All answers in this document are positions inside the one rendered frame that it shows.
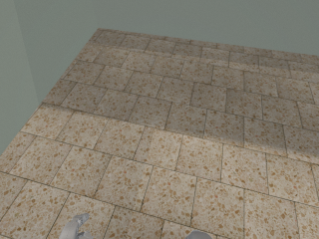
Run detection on robot left hand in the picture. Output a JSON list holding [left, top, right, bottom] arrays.
[[59, 213, 94, 239]]

